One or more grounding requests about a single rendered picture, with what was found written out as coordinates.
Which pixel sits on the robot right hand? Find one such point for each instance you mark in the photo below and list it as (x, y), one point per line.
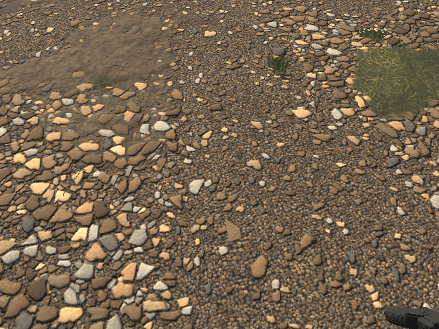
(413, 318)

